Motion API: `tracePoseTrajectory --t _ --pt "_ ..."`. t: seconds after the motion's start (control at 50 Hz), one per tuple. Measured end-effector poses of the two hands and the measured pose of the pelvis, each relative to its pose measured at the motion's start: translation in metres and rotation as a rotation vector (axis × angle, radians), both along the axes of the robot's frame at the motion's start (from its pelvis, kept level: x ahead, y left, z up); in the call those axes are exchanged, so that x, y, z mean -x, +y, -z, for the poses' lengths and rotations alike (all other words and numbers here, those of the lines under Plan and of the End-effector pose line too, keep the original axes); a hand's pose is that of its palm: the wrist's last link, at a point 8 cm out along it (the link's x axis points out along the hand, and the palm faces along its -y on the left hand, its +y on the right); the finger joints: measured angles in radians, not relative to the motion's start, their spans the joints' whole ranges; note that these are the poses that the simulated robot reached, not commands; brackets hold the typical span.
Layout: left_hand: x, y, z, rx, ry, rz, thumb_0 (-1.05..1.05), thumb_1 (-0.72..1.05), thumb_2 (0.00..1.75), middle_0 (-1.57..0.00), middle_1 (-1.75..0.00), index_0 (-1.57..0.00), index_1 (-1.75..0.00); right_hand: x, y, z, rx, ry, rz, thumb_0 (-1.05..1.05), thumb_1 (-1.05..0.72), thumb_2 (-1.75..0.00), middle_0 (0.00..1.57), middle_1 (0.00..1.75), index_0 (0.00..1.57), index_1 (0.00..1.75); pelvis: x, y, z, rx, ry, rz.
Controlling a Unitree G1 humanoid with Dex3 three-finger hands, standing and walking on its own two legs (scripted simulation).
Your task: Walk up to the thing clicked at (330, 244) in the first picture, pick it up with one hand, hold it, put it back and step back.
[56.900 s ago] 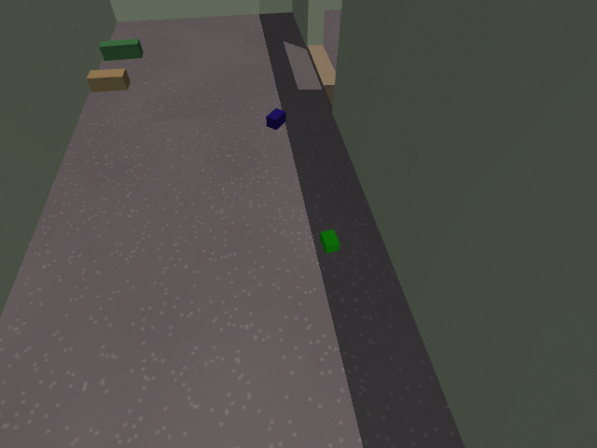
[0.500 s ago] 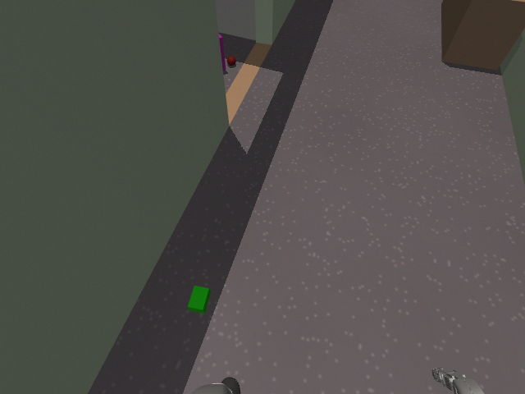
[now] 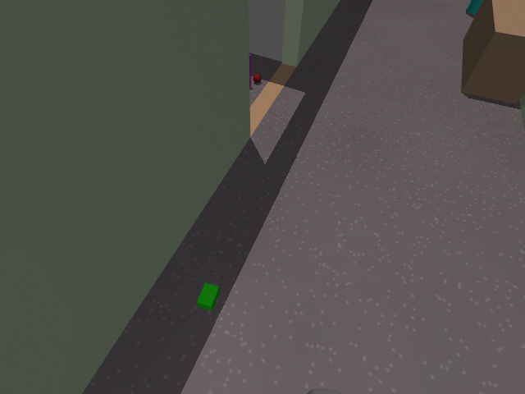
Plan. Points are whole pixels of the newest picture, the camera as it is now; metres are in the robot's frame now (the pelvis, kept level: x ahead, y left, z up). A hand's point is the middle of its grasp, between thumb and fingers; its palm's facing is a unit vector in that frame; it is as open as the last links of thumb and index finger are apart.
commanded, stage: walk up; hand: left
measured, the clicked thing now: (208, 296) +0.56 +0.21 -0.74
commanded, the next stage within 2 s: none
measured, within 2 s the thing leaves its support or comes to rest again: neither
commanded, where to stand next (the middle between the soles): +0.14 +0.00 m, yaw -6 degrees
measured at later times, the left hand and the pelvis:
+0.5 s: hand out of the picture +0.12 +0.24 -0.14, palm faces -0.02 -0.94 -0.35, open 7.4 cm; pelvis +0.01 -0.01 +0.01, yaw -1 degrees
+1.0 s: hand out of the picture +0.11 +0.26 -0.14, palm faces -0.05 -0.94 -0.35, open 7.4 cm; pelvis +0.02 +0.01 +0.01, yaw -3 degrees
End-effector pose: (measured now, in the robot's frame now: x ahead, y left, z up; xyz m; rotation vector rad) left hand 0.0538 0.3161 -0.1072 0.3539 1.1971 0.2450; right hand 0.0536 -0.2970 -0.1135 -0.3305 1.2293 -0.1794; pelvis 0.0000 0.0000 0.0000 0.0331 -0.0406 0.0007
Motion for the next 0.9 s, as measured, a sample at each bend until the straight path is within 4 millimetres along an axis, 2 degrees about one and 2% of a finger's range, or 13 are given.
tracePoseTrajectory --t 0.1,0.22,0.34,0.42,0.5,0.6,0.72,0.9 --pt "-0.006 -0.008 -0.002 0.029 0.002 0.014 0.01 0.91 0.89 -0.21 -0.3 -0.2 -0.3 -0.002 -0.008 -0.011 0.012 -0.041 0.009 0.01 -0.9 -0.9 0.21 0.3 0.21 0.3 -0.007 -0.007 -0.005 0.015 -0.01 0.01" --pt "-0.023 -0.027 0.0 0.006 -0.016 0.034 0.01 0.91 0.89 -0.21 -0.3 -0.2 -0.3 -0.02 -0.036 0.003 0.025 -0.065 0.042 0.01 -0.9 -0.9 0.21 0.3 0.21 0.3 -0.013 -0.021 0.005 0.046 -0.03 0.017" --pt "-0.04 -0.042 -0.011 0.022 -0.055 0.052 0.01 0.9 0.89 -0.21 -0.3 -0.2 -0.3 -0.034 -0.035 0.003 0.005 -0.048 0.024 0.01 -0.9 -0.9 0.2 0.3 0.21 0.3 -0.014 -0.021 -0.004 0.02 -0.007 0.006" --pt "-0.052 -0.037 -0.01 0.031 -0.074 0.063 0.01 0.9 0.89 -0.21 -0.3 -0.2 -0.3 -0.033 -0.027 0.003 0.009 -0.034 0.014 0.01 -0.9 -0.9 0.2 0.3 0.21 0.3 -0.013 -0.014 -0.003 0.024 0.003 0.005" --pt "-0.062 -0.028 -0.006 0.049 -0.08 0.048 0.01 0.9 0.89 -0.21 -0.3 -0.2 -0.3 -0.021 -0.016 -0.001 0.013 -0.01 0.03 0.0 -0.9 -0.9 0.2 0.3 0.21 0.3 -0.014 -0.006 -0.005 0.015 0.001 0.02" --pt "-0.069 -0.021 -0.003 0.061 -0.072 0.057 0.01 0.9 0.89 -0.21 -0.3 -0.2 -0.3 -0.016 -0.007 -0.007 0.01 0.004 0.055 0.01 -0.9 -0.9 0.2 0.3 0.21 0.3 -0.015 -0.001 -0.008 0.027 -0.003 0.034" --pt "-0.068 -0.014 0.0 0.062 -0.039 0.059 0.01 0.91 0.89 -0.21 -0.3 -0.2 -0.3 -0.02 -0.003 -0.011 0.013 0.002 0.066 0.01 -0.9 -0.9 0.2 0.3 0.21 0.3 -0.015 0.004 -0.01 0.031 -0.004 0.042" --pt "-0.055 -0.012 -0.001 0.056 0.016 0.048 0.01 0.91 0.89 -0.2 -0.3 -0.2 -0.3 -0.038 0.0 -0.012 0.005 -0.023 0.066 0.01 -0.9 -0.9 0.2 0.3 0.21 0.3 -0.017 0.007 -0.013 0.028 -0.006 0.048"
